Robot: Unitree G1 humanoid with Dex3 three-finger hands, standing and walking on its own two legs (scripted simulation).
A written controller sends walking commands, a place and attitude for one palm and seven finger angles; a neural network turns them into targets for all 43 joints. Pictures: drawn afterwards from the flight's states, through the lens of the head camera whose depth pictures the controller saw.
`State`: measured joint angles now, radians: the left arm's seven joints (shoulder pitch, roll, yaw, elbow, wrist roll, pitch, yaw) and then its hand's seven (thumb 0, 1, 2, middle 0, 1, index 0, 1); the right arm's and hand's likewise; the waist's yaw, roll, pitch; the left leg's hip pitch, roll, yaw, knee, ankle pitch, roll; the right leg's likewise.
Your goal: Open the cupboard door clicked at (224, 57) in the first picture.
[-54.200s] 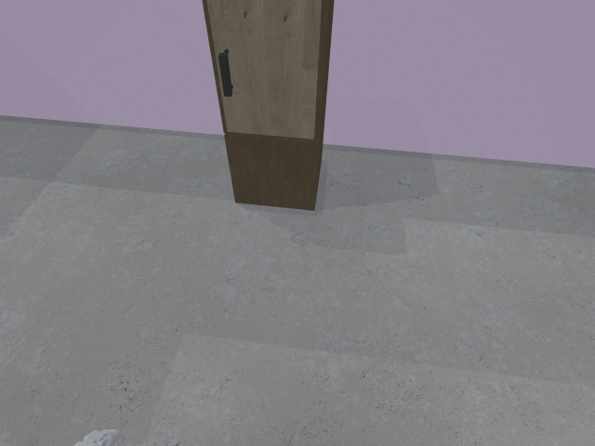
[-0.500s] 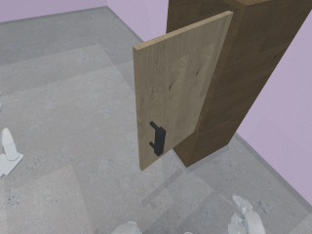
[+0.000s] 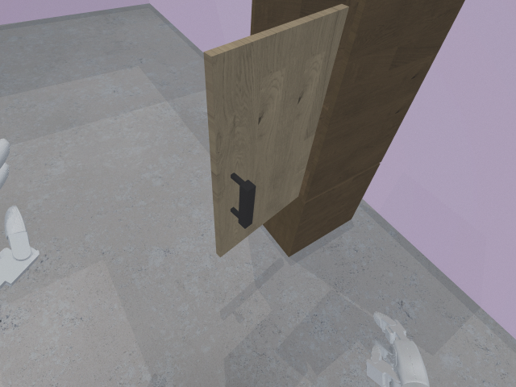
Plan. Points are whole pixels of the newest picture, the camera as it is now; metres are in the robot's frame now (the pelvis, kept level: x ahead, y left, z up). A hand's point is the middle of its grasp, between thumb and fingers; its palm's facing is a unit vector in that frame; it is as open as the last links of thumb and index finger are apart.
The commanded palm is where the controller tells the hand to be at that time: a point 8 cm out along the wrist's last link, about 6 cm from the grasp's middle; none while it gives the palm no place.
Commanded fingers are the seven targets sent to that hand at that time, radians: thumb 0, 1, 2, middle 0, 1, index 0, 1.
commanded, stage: stop stepping back and stand still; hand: left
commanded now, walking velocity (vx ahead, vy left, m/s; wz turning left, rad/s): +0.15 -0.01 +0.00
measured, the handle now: (240, 200) +0.51 +0.07 -0.09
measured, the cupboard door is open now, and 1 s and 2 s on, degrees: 100 100 100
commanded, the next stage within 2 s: let the arm hang, fingers relaxed in 0.54 s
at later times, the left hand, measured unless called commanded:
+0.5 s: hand (23, 299) +0.17 +0.25 +0.17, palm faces +0.44 -0.80 -0.42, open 7.4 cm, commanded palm +0.11 +0.29 +0.19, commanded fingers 0.00 0.90 0.90 -0.20 -0.30 -0.20 -0.30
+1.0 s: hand out of the picture -0.04 +0.18 -0.17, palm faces +0.03 -0.99 -0.16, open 7.0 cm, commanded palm none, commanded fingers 0.00 0.90 0.90 -0.20 -0.30 -0.20 -0.30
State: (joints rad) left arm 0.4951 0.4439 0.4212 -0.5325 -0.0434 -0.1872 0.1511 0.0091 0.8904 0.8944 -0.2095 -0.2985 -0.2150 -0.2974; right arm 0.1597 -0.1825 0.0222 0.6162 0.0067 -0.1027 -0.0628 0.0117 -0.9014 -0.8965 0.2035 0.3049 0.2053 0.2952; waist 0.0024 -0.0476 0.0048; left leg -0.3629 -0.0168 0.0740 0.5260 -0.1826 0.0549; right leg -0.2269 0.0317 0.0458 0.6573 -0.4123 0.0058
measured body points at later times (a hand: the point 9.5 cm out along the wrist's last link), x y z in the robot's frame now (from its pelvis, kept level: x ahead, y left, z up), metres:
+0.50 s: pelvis -0.04 -0.01 +0.00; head -0.05 -0.01 +0.45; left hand +0.14 +0.29 +0.19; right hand +0.08 -0.27 -0.09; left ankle +0.00 +0.11 -0.73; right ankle -0.05 -0.10 -0.73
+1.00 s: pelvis -0.05 +0.00 +0.01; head -0.03 +0.02 +0.46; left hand -0.04 +0.23 -0.16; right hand +0.01 -0.25 -0.13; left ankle +0.00 +0.11 -0.73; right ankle -0.05 -0.10 -0.73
